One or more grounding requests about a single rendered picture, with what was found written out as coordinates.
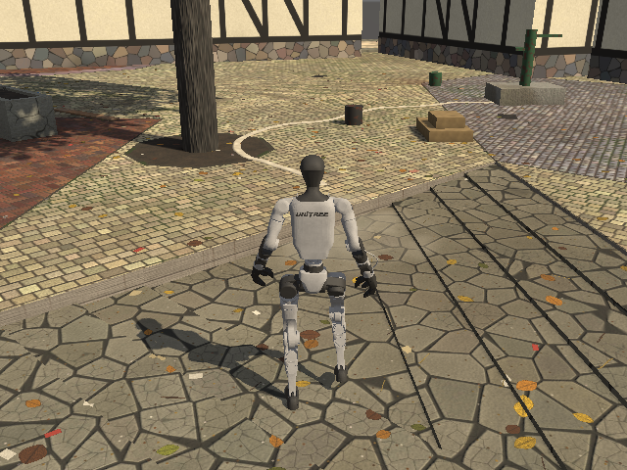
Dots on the robot right shin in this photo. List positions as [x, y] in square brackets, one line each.
[339, 338]

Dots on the robot right thigh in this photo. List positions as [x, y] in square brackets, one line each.
[336, 287]

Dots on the left robot forearm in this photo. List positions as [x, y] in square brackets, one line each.
[262, 256]

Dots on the right robot forearm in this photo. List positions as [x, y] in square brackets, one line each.
[363, 262]

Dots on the robot right hand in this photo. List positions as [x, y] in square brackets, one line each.
[371, 282]

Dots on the left robot upper arm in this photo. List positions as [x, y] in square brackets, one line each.
[281, 207]

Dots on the robot left hand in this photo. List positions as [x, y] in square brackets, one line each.
[265, 272]

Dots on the right robot upper arm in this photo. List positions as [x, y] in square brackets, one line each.
[349, 223]

